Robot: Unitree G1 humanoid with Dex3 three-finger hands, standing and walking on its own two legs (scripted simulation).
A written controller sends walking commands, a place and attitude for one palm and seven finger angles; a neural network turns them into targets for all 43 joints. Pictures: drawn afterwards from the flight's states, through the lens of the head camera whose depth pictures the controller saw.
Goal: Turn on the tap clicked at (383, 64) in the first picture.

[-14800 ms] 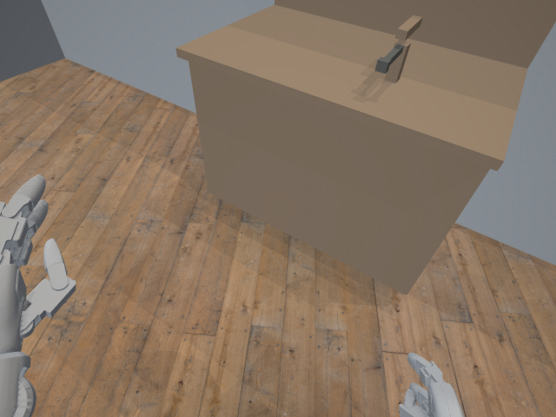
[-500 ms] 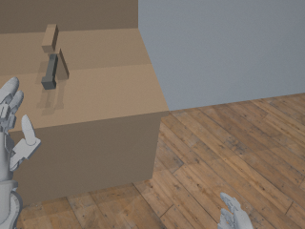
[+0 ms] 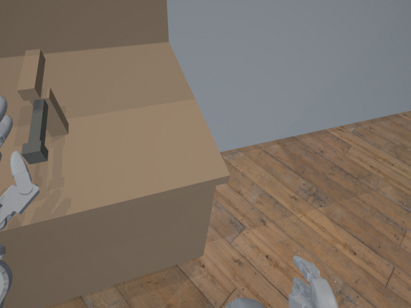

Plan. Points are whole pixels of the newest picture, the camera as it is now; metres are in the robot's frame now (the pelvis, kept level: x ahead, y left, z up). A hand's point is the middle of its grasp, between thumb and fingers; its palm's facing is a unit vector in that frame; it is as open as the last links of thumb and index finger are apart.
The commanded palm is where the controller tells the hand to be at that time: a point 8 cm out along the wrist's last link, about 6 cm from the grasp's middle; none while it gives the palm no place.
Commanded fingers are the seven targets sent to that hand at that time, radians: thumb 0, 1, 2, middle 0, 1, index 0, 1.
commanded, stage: come to a stop and stand still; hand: left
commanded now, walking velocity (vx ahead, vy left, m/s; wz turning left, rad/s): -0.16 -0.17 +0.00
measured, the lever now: (35, 152) +0.33 +0.33 +0.12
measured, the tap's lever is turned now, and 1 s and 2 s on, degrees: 0 0 0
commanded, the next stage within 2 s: look again from close up in 1.64 s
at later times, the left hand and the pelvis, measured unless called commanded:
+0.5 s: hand out of the picture +0.25 +0.30 +0.20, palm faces +0.49 -0.79 -0.36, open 7.4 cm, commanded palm +0.18 +0.31 +0.18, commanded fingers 0.00 0.90 0.90 -0.20 -0.30 -0.20 -0.30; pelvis +0.02 +0.03 +0.00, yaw -1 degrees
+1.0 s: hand out of the picture +0.26 +0.35 +0.18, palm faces +0.40 -0.85 -0.36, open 7.4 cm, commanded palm +0.20 +0.38 +0.18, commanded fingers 0.00 0.90 0.90 -0.20 -0.30 -0.20 -0.30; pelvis +0.03 +0.10 +0.01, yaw -2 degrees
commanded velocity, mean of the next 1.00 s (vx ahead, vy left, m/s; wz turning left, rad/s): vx -0.04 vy -0.01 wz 0.00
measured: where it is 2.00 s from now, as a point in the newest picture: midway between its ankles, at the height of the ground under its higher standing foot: outside the picture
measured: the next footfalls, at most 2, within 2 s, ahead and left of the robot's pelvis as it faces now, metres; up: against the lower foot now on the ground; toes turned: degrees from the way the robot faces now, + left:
right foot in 0.14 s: +0.15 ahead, -0.07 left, +0.00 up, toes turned -6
left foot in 0.40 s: +0.10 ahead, +0.15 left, +0.00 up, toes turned +0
